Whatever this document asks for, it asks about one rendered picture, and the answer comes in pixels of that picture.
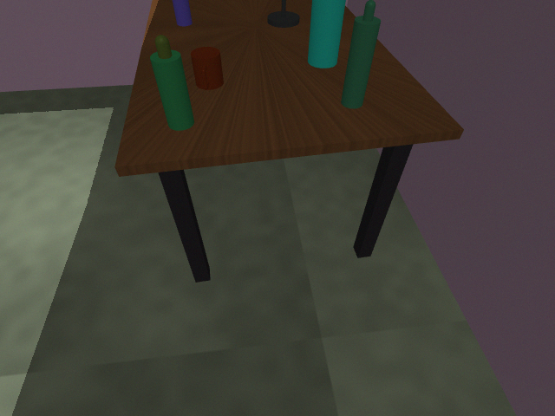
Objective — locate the table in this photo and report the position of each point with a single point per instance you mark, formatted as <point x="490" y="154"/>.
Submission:
<point x="273" y="105"/>

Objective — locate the desk lamp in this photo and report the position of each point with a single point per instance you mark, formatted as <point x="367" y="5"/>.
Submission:
<point x="283" y="19"/>

